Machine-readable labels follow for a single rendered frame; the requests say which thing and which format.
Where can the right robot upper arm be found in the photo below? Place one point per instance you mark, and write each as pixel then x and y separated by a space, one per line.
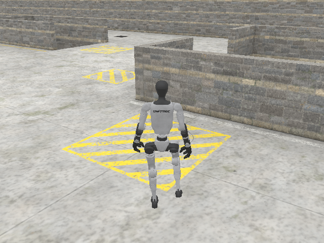
pixel 180 116

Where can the right robot thigh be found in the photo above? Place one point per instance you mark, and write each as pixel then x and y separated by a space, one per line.
pixel 174 150

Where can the robot right hand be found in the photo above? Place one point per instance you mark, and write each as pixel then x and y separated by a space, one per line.
pixel 188 151

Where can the left robot forearm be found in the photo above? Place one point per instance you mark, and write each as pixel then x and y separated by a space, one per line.
pixel 138 134

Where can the humanoid robot head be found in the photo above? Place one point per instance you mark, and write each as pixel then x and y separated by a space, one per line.
pixel 161 88

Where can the left robot upper arm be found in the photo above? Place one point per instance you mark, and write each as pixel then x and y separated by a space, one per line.
pixel 143 115

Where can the robot left hand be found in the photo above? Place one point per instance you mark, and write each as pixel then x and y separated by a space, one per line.
pixel 137 144

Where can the right robot forearm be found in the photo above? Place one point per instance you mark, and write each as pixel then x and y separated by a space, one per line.
pixel 185 137

